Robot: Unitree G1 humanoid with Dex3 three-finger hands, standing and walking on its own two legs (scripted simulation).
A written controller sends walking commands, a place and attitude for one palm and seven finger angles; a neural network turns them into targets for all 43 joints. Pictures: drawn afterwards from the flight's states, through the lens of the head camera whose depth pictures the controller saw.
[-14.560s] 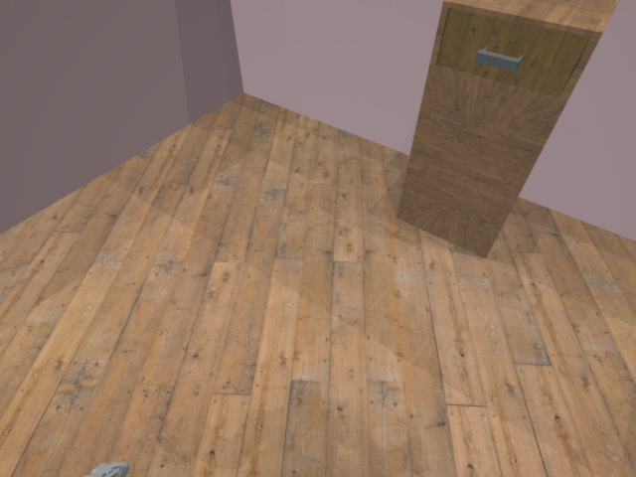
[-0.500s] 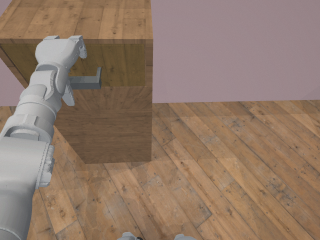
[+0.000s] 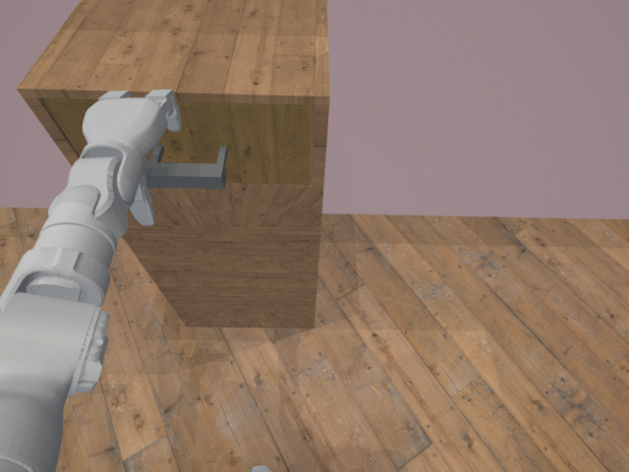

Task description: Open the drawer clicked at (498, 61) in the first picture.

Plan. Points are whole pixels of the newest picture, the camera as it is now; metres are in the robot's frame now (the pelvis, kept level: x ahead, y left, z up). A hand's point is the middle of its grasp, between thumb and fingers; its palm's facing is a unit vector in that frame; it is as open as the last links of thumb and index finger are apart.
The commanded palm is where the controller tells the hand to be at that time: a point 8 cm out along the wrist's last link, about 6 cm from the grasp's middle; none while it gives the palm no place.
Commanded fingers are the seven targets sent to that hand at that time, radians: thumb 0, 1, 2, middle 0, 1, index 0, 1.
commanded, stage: move the hooked fingers above the handle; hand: left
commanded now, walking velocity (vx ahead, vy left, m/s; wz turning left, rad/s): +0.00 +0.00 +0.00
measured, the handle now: (188, 164) +0.55 +0.17 +0.04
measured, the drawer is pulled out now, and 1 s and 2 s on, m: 0.00 0.00 0.00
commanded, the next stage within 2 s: lower the fingers behind the handle in 0.64 s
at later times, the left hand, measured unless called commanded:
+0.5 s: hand (163, 155) +0.50 +0.18 +0.11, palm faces -0.04 -0.05 -1.00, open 13.8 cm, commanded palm +0.49 +0.19 +0.16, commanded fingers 0.00 -0.50 0.30 -0.30 -1.20 -0.30 -1.20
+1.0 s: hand (168, 166) +0.50 +0.18 +0.09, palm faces -0.06 -0.05 -1.00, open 13.8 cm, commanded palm +0.49 +0.19 +0.14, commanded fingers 0.00 -0.50 0.30 -0.30 -1.20 -0.30 -1.20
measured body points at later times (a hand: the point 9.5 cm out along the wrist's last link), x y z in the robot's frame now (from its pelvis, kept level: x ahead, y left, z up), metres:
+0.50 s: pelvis +0.01 -0.01 +0.00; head +0.08 -0.02 +0.45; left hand +0.50 +0.18 +0.16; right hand +0.06 -0.28 -0.13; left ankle +0.02 +0.07 -0.71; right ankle -0.04 -0.11 -0.71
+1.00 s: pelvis +0.01 -0.02 +0.00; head +0.08 -0.03 +0.45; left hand +0.49 +0.18 +0.14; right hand +0.03 -0.30 -0.13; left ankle +0.02 +0.07 -0.71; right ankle -0.04 -0.11 -0.71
